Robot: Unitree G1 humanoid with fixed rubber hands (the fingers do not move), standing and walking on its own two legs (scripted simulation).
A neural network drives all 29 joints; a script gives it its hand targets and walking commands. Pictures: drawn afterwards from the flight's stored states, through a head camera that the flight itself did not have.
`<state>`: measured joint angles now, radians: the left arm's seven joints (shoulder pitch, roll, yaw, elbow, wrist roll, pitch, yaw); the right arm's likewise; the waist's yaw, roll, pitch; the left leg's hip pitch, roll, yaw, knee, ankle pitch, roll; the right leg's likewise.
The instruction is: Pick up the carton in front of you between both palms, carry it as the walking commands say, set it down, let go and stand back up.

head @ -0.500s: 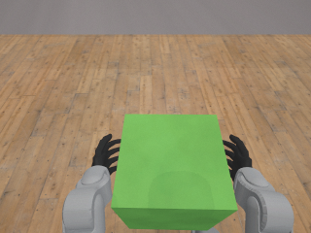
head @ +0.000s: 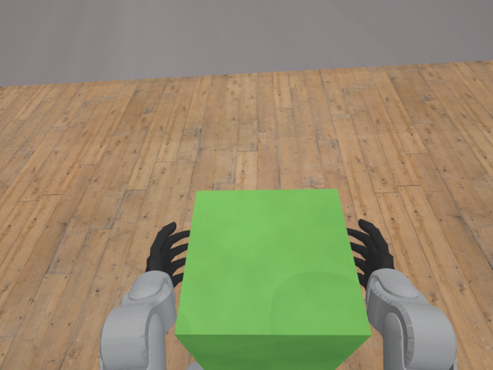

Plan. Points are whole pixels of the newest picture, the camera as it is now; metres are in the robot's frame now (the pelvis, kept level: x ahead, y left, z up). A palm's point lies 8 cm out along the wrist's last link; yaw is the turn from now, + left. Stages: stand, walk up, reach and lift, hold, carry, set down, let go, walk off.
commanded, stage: carry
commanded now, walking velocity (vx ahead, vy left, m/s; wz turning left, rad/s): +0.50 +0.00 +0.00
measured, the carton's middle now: (267, 287) +0.25 +0.00 +0.01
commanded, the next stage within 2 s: none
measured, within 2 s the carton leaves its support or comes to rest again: neither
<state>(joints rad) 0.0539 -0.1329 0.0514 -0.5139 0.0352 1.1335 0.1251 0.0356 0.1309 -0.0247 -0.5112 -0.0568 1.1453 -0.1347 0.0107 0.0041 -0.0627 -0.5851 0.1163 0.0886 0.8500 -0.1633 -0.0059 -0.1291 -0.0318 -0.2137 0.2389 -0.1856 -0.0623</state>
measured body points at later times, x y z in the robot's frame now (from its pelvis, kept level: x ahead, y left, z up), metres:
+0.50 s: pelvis +0.26 +0.04 -0.01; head +0.29 +0.06 +0.44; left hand +0.53 +0.18 +0.07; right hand +0.52 -0.12 +0.08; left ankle +0.30 +0.12 -0.75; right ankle +0.28 -0.09 -0.74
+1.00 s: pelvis +0.35 +0.01 -0.02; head +0.34 +0.00 +0.43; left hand +0.61 +0.16 +0.07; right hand +0.61 -0.15 +0.07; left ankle +0.30 +0.12 -0.75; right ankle +0.31 -0.10 -0.75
